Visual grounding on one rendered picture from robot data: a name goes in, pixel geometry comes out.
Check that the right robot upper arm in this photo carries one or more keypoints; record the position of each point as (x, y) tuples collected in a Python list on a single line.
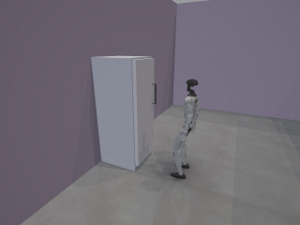
[(198, 106)]

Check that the robot left thigh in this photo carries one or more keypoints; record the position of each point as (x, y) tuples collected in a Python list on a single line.
[(175, 143)]

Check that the left robot upper arm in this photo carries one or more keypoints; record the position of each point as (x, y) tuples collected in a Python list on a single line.
[(188, 102)]

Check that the robot right hand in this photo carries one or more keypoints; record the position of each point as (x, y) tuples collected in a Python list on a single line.
[(194, 126)]

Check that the fridge door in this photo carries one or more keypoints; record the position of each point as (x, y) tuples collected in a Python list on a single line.
[(143, 74)]

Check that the robot right forearm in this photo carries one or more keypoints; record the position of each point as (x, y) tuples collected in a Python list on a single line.
[(194, 120)]

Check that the robot left hand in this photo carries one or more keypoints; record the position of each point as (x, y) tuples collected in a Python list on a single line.
[(182, 139)]

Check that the robot left forearm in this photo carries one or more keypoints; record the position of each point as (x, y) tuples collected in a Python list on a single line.
[(187, 125)]

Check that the humanoid robot head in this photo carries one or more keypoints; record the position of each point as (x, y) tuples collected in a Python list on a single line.
[(191, 83)]

